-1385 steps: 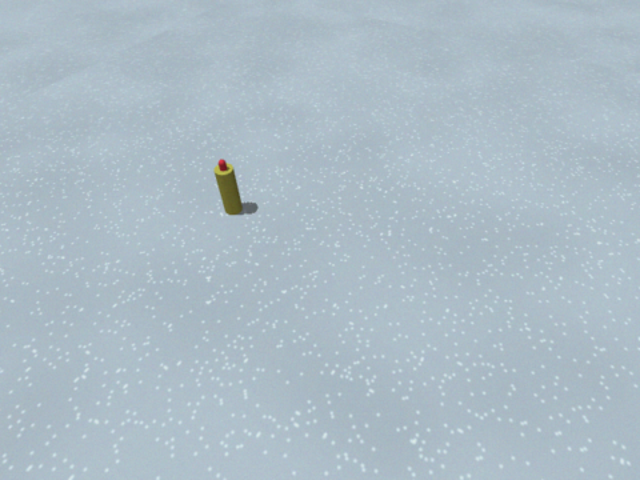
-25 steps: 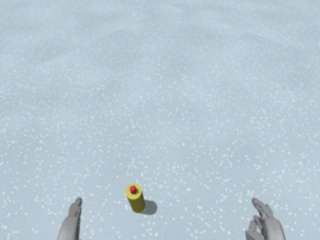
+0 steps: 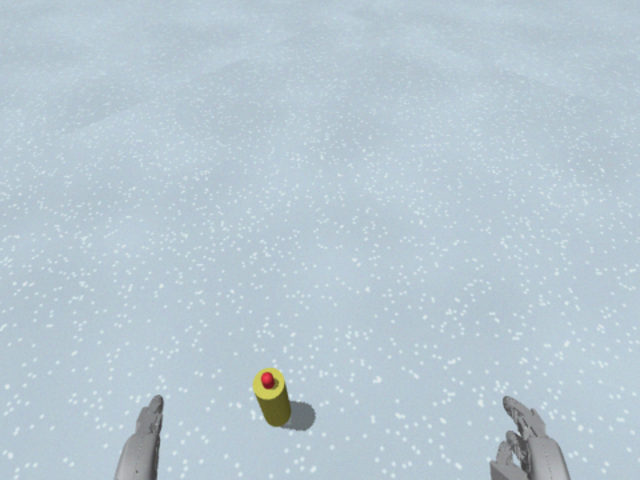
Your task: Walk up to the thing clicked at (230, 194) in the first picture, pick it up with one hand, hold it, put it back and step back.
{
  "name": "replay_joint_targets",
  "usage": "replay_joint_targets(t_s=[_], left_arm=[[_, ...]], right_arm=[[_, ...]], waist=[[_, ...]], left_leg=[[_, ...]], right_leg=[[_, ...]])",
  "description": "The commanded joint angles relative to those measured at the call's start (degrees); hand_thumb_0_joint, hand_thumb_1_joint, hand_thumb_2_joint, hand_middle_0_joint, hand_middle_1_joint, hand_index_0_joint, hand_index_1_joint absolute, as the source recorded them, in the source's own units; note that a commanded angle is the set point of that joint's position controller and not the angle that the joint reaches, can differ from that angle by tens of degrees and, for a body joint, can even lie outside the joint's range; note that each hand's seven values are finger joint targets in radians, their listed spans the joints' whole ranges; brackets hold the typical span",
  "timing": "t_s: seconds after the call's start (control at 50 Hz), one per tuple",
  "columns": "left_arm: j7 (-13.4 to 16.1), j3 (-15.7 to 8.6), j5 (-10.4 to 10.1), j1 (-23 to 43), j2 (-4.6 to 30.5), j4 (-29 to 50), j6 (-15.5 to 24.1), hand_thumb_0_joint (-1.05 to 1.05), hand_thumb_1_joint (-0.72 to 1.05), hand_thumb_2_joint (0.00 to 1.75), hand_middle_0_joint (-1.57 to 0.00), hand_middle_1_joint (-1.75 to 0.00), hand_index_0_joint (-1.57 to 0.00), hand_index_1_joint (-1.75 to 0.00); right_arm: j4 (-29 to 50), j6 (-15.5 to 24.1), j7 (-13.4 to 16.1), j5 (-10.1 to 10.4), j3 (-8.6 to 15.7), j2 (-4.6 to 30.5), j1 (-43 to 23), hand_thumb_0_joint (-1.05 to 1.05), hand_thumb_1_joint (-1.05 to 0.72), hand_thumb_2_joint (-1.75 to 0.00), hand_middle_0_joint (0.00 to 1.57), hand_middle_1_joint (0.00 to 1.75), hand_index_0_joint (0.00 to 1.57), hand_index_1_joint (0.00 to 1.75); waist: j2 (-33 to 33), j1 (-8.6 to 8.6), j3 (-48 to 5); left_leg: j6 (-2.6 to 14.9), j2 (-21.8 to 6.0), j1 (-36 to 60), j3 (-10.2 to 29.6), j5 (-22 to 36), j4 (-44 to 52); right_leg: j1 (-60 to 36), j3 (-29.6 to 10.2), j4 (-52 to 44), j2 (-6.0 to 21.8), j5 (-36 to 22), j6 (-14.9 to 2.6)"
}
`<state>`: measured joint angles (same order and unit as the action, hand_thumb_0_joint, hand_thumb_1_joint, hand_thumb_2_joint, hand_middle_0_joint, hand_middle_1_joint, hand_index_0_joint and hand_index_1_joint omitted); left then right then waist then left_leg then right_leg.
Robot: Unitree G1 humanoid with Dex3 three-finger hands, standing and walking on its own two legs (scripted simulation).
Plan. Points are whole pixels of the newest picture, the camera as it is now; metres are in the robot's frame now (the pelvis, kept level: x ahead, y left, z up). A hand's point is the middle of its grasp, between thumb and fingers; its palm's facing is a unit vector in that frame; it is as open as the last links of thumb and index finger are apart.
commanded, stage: stand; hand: left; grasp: from the side
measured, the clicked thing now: (272, 396) +0.43 +0.16 -0.58
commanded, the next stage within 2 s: none
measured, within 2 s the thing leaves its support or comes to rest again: neither
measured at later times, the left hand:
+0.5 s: hand out of the picture +0.15 +0.21 -0.10, palm faces -0.02 -0.94 -0.33, open 8.1 cm
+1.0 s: hand out of the picture +0.04 +0.25 -0.11, palm faces +0.01 -0.94 -0.34, open 7.4 cm
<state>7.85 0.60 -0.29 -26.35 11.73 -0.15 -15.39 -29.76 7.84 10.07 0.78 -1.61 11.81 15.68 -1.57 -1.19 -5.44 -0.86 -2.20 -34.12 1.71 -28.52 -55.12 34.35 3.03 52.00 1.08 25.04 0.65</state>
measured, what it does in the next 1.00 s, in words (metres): rises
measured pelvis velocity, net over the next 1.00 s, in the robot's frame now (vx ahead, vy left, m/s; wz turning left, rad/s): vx -0.02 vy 0.01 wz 0.01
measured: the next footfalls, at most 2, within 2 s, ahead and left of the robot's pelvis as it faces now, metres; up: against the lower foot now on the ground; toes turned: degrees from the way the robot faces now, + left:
none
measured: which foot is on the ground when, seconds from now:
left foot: down 0.00-1.00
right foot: down 0.00-1.00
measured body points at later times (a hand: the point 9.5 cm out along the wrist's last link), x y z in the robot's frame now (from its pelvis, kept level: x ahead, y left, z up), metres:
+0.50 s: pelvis +0.00 +0.00 +0.01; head +0.02 +0.01 +0.46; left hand +0.15 +0.26 -0.07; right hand +0.14 -0.26 -0.09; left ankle -0.01 +0.12 -0.69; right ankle +0.01 -0.13 -0.69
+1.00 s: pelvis -0.02 +0.01 +0.05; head -0.02 +0.00 +0.50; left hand +0.04 +0.30 -0.08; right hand +0.05 -0.27 -0.09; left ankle -0.01 +0.12 -0.69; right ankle +0.01 -0.13 -0.69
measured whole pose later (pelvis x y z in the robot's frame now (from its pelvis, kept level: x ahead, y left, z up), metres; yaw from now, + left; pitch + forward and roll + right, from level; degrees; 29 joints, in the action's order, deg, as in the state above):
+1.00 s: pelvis -0.02 +0.01 +0.05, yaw +1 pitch -4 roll +0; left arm 0.9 -0.4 1.8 -10.9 17.8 -60.5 0.2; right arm -60.7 0.1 0.4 -1.6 0.7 17.1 10.5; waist -0.4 0.7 2.7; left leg 0.2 0.6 -8.9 0.4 -13.9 -26.9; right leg 10.4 2.4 27.1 3.4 12.5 1.6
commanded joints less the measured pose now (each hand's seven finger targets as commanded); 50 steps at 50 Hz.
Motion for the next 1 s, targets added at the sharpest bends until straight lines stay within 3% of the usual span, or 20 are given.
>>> replay_joint_targets(t_s=[0.0,0.02,0.16,0.3,0.32,0.34,0.38,0.42,0.48,0.64,0.72,0.82,0.98], left_arm=[[0.7,-2.6,0.2,2.2,5.3,10.5,3.0,0.0,-0.31,0.3,-0.2,-0.3,-0.2,-0.3],[0.8,-3.4,0.2,1.5,5.5,10.6,3.0,0.0,-0.23,0.38,-0.2,-0.3,-0.2,-0.3],[0.6,-3.1,0.3,-0.3,5.2,10.6,3.0,0.0,0.33,0.9,-0.2,-0.3,-0.2,-0.3],[0.8,-3.6,0.3,0.7,5.7,10.1,2.7,0.0,0.89,0.9,-0.2,-0.3,-0.2,-0.3],[-2.0,-5.7,5.7,11.2,12.7,-10.0,9.5,0.0,0.9,0.9,-0.2,-0.3,-0.2,-0.3],[-3.6,-6.2,6.0,9.1,13.4,-15.1,12.2,0.0,0.9,0.9,-0.2,-0.3,-0.2,-0.3],[-4.9,-5.4,5.4,9.4,14.0,-18.7,14.7,0.0,0.9,0.9,-0.2,-0.3,-0.2,-0.3],[-5.7,-4.9,3.9,11.7,14.2,-23.3,16.2,0.0,0.9,0.9,-0.2,-0.3,-0.2,-0.3],[-6.1,-5.0,2.9,13.5,14.3,-29.2,16.9,0.0,0.9,0.9,-0.2,-0.3,-0.2,-0.3],[-6.0,-4.6,2.8,16.4,15.5,-41.9,17.7,0.0,0.9,0.9,-0.2,-0.3,-0.2,-0.3],[-5.9,-4.2,2.2,16.8,16.1,-47.0,18.0,0.0,0.9,0.9,-0.2,-0.3,-0.2,-0.3],[-5.8,-3.7,1.7,16.9,16.5,-52.3,17.3,0.0,0.9,0.9,-0.2,-0.3,-0.2,-0.3],[-6.2,-3.3,1.9,18.5,17.6,-57.9,17.1,0.0,0.9,0.9,-0.2,-0.3,-0.2,-0.3]], right_arm=[[8.9,3.1,0.8,-0.3,3.1,6.7,-3.8,0.0,-0.9,-0.9,0.2,0.3,0.2,0.3],[9.1,3.1,0.8,-0.2,3.3,6.8,-3.6,0.0,-0.9,-0.9,0.2,0.3,0.2,0.3],[9.2,3.1,0.8,-0.3,3.3,6.8,-3.4,0.0,-0.9,-0.9,0.2,0.3,0.2,0.3],[8.6,3.0,0.9,-0.4,3.1,6.6,-3.3,0.0,-0.9,-0.9,0.2,0.3,0.2,0.3],[-3.1,-1.0,-2.5,-7.0,5.2,14.8,-6.5,0.0,-0.9,-0.9,0.2,0.3,0.2,0.3],[-5.5,-2.7,-4.2,-7.6,5.7,14.5,-4.9,0.0,-0.9,-0.9,0.2,0.3,0.2,0.3],[-6.2,-3.9,-5.7,-6.6,5.8,13.9,-5.3,0.0,-0.9,-0.9,0.2,0.3,0.2,0.3],[-7.6,-4.1,-7.4,-4.5,5.8,13.4,-5.2,0.0,-0.9,-0.9,0.2,0.3,0.2,0.3],[-9.9,-4.3,-8.4,-3.7,6.4,14.1,-6.5,0.0,-0.9,-0.9,0.2,0.3,0.2,0.3],[-16.7,-5.6,-9.0,-3.6,6.4,14.8,-7.6,0.0,-0.9,-0.9,0.2,0.3,0.2,0.3],[-20.5,-5.7,-8.9,-3.1,6.0,15.6,-5.6,0.0,-0.9,-0.9,0.2,0.3,0.2,0.3],[-24.0,-5.9,-8.7,-2.7,5.5,16.7,-7.3,0.0,-0.9,-0.9,0.2,0.3,0.2,0.3],[-28.3,-6.6,-8.9,-2.4,5.2,17.3,-7.6,0.0,-0.9,-0.9,0.2,0.3,0.2,0.3]], waist=[[-0.4,-0.28,-4.8],[0.1,0.06,-5.6],[0.1,0.01,-7.2],[-0.5,0.2,-6.4],[3.5,2.44,0.9],[4.8,2.23,-3.3],[3.6,1.79,-2.6],[2.1,1.68,-2.5],[0.8,2.45,-2.7],[0.8,2.13,4.1],[1.6,1.21,2.8],[-0.1,2.05,4.5],[0.5,1.65,8.3]], left_leg=[[0.86,1.6,2.0,-0.7,12.0,10.2],[0.99,1.7,1.9,-1.0,11.9,9.9],[0.91,1.7,3.0,-1.2,15.2,9.0],[0.84,1.7,2.7,-1.1,15.8,9.2],[2.75,-0.1,4.1,1.9,23.4,11.1],[3.98,-0.6,8.0,0.4,26.3,10.1],[5.04,-0.4,10.0,1.4,25.7,11.5],[4.78,0.0,11.4,1.3,20.3,14.7],[4.4,-0.4,13.8,2.9,19.4,16.8],[4.03,-1.4,14.4,4.8,12.5,25.6],[3.38,-1.8,19.6,4.5,19.8,27.5],[3.01,-3.2,21.5,5.8,21.9,32.6],[2.34,-3.0,20.1,5.6,13.0,38.4]], right_leg=[[-4.6,1.3,-8.1,-1.9,-9.2,-1.11],[-4.9,1.2,-8.4,-1.8,-9.3,-1.06],[-5.8,1.0,-8.0,-1.8,-12.4,-1.02],[-5.9,1.1,-7.8,-1.7,-12.6,-1.17],[-12.8,-4.1,-9.4,3.1,-16.3,-4.42],[-14.3,-5.6,-8.9,4.0,-20.7,-5.8],[-13.3,-6.2,-10.2,4.0,-21.2,-6.03],[-15.0,-6.7,-12.0,4.7,-17.0,-5.34],[-15.8,-6.3,-13.2,4.7,-17.7,-4.48],[-18.9,-6.1,-21.4,5.0,-11.6,-3.44],[-21.9,-6.5,-24.0,5.9,-17.5,-3.2],[-24.6,-5.1,-26.7,5.5,-17.7,-2.29],[-26.5,-5.6,-31.8,5.8,-11.1,-1.58]])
